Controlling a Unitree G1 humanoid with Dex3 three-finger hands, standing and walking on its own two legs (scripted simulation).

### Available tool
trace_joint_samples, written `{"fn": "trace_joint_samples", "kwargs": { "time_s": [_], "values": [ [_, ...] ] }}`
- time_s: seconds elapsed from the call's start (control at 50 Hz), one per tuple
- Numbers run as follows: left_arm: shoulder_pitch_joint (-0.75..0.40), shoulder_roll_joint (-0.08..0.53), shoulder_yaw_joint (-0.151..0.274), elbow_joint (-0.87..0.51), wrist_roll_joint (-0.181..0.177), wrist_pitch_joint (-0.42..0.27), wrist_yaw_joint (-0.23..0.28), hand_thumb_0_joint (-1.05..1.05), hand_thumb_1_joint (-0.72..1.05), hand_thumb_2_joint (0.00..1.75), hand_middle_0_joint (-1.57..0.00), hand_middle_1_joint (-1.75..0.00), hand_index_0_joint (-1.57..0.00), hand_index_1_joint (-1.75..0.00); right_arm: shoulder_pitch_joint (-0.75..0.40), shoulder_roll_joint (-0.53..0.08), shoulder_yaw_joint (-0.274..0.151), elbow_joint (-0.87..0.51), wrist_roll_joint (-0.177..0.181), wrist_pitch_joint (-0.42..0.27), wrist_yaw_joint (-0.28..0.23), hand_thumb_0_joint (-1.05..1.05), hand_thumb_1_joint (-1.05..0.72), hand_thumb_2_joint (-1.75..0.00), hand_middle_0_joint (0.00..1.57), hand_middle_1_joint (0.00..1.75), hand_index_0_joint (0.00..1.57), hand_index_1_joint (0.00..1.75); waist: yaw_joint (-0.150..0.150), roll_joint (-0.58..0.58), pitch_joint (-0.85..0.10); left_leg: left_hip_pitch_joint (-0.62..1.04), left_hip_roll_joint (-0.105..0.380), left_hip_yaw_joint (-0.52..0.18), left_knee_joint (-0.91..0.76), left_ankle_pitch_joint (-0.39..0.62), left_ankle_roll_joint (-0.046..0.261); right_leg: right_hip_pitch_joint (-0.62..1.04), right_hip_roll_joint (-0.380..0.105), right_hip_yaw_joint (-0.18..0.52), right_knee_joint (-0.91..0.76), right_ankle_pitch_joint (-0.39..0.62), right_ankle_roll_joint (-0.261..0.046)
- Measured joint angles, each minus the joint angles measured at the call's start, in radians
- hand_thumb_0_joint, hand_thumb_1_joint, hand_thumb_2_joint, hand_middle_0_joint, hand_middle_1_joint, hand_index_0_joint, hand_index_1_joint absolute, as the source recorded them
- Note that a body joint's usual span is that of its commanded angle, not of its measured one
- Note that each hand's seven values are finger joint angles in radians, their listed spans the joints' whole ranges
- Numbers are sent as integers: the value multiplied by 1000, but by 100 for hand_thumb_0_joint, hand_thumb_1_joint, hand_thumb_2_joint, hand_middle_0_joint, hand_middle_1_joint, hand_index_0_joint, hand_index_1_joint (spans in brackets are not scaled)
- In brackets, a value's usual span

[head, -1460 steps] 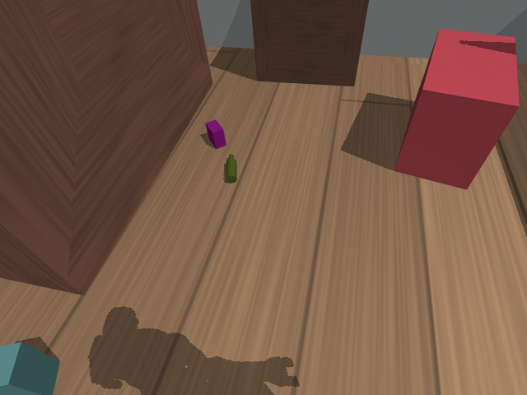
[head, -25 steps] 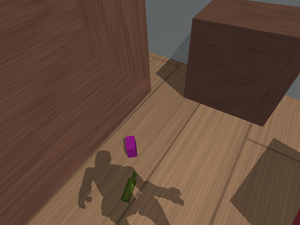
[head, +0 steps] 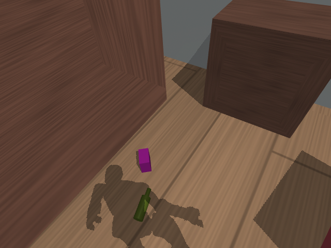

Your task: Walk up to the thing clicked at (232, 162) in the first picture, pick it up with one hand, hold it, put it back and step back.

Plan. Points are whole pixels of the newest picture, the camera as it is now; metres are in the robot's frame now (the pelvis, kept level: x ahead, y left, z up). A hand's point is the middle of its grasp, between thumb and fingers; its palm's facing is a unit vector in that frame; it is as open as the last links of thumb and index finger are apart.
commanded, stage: stand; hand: left
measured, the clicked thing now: (143, 203) +0.49 +0.22 -0.76
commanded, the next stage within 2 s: walk up in 0.04 s
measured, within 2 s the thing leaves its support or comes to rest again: neither
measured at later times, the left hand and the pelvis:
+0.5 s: hand out of the picture +0.09 +0.26 -0.18, palm faces +0.00 -0.94 -0.34, open 7.4 cm; pelvis +0.04 +0.00 -0.02, yaw -1 degrees
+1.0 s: hand (102, 239) +0.18 +0.23 -0.16, palm faces +0.01 -0.94 -0.33, open 7.4 cm; pelvis +0.06 -0.02 -0.01, yaw +1 degrees
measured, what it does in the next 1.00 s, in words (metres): steps on the spot: right foot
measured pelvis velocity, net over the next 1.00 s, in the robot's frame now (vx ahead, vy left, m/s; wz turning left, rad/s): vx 0.06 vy -0.02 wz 0.01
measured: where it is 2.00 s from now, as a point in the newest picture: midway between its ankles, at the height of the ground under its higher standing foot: outside the picture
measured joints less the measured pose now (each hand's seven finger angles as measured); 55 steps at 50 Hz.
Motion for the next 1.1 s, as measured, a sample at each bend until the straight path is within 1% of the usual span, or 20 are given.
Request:
{"fn": "trace_joint_samples", "kwargs": {
  "time_s": [0.04,0.16,0.28,0.36,0.42,0.44,0.46,0.48,0.5,0.56,0.6,0.66,0.7,0.72,0.76,0.82,0.84,0.88,0.9,1.1],
  "values": [
    [-1,0,0,1,0,-1,0,1,91,89,-20,-30,-20,-30,1,0,1,-1,0,0,1,1,-90,-90,20,30,20,30,0,0,0,0,0,0,1,0,0,0,0,0,-1,0,0],
    [31,17,39,-32,16,9,-19,1,91,89,-20,-30,-20,-30,50,3,-23,-34,-13,-11,7,1,-90,-90,20,30,20,30,7,-16,-12,-14,1,3,77,-57,5,-28,-2,5,103,-69,-13],
    [67,24,56,-53,16,7,-20,1,91,89,-20,-30,-20,-30,94,-9,-35,-63,-14,-8,2,1,-90,-90,20,30,20,30,7,-6,-8,-23,25,-9,145,-113,-11,-20,19,-6,140,-113,-23],
    [78,12,56,-85,11,5,-18,1,91,89,-20,-30,-20,-30,87,-25,-40,-95,-11,-2,-7,1,-90,-90,20,30,20,30,7,9,22,-61,33,-9,241,-148,13,-15,26,-13,157,-134,-31],
    [85,5,54,-112,16,9,-16,1,91,89,-20,-30,-20,-30,75,-32,-44,-118,-13,4,-8,1,-90,-90,20,30,20,30,12,10,41,-96,10,-8,292,-266,38,-16,19,-16,181,-156,-28],
    [88,5,53,-121,17,12,-16,1,91,89,-20,-30,-20,-30,70,-32,-44,-125,-12,2,-7,1,-90,-90,20,30,20,30,16,8,48,-96,2,-8,277,-242,44,-17,17,-14,192,-164,-24],
    [91,8,52,-127,14,15,-15,1,91,89,-20,-30,-20,-30,65,-30,-43,-132,-11,-4,-7,1,-90,-90,20,30,20,30,22,2,55,-86,-2,-5,251,-141,42,-19,15,-7,208,-175,-19],
    [90,14,51,-128,10,20,-13,1,91,89,-20,-30,-21,-30,59,-21,-45,-137,-12,-13,-7,1,-90,-90,20,30,20,30,27,-13,61,-74,-10,5,239,-119,34,-31,6,3,241,-184,-18],
    [86,17,52,-124,5,29,-10,1,91,89,-20,-30,-20,-30,56,-13,-45,-143,-11,-21,-8,1,-90,-90,20,30,20,30,28,-26,65,-62,-16,13,227,-129,29,-54,-1,13,292,-180,-23],
    [55,21,50,-122,-7,50,-2,1,91,89,-20,-30,-20,-30,68,5,-40,-162,-9,-39,-11,1,-90,-90,20,30,20,30,9,-27,72,-35,-8,-7,198,-141,29,-123,30,44,450,-315,-40],
    [36,21,47,-139,-12,45,-2,1,91,89,-20,-30,-20,-30,74,8,-35,-167,-12,-35,-14,0,-90,-90,20,30,20,30,9,-24,78,-16,1,-11,176,-135,27,-164,35,51,491,-348,-48],
    [10,23,43,-157,-14,30,-5,1,91,89,-20,-30,-20,-30,69,2,-30,-167,-12,-27,-20,0,-90,-90,20,30,20,30,8,-22,94,-2,5,-10,177,-143,16,-188,11,48,399,-271,-52],
    [-5,28,43,-156,-11,18,-4,1,91,89,-20,-30,-20,-30,58,-3,-27,-166,-4,-14,-20,0,-90,-90,20,30,20,30,7,-25,104,-6,2,-5,217,-170,6,-172,-6,46,268,-112,-52],
    [-11,28,45,-149,-9,12,-1,1,91,89,-20,-30,-20,-30,50,-7,-27,-163,4,-5,-19,0,-90,-90,20,30,20,30,6,-22,110,-9,5,-3,248,-191,0,-163,-7,45,242,-15,-37],
    [-23,13,44,-130,-7,9,5,1,91,89,-20,-30,-20,-30,34,-16,-30,-155,21,15,-20,1,-90,-90,20,30,20,30,-9,15,113,-22,30,-23,302,-214,-2,-150,13,24,249,-27,-11],
    [-30,1,30,-123,0,15,1,1,91,89,-20,-30,-20,-30,32,-16,-33,-148,21,34,-18,1,-90,-90,20,30,20,30,-8,17,82,-54,-3,-49,353,-313,16,-163,-1,26,255,-52,-7],
    [-33,-2,27,-122,1,17,0,1,91,89,-20,-30,-20,-30,30,-17,-32,-145,19,34,-15,1,-90,-90,20,30,20,30,-8,16,76,-53,-11,-50,330,-316,20,-167,-6,29,254,-52,-5],
    [-49,-9,23,-120,-4,21,0,1,91,89,-20,-30,-20,-30,29,-25,-31,-136,18,23,-9,1,-90,-90,20,30,20,30,-15,27,71,-43,-6,-57,238,-157,15,-175,-7,20,251,-49,3],
    [-62,-9,24,-117,-7,21,0,1,91,89,-20,-30,-20,-30,25,-21,-32,-126,17,20,-8,1,-90,-90,20,30,20,30,-12,20,80,-35,-12,-53,223,-135,8,-173,-13,24,250,-47,6],
    [-96,5,26,-73,-14,19,-4,1,91,89,-20,-30,-20,-30,5,3,-18,-73,9,20,7,1,-90,-90,20,30,20,30,-6,-19,74,-5,-15,-45,125,-101,2,-138,-14,29,135,23,9]
  ]
}}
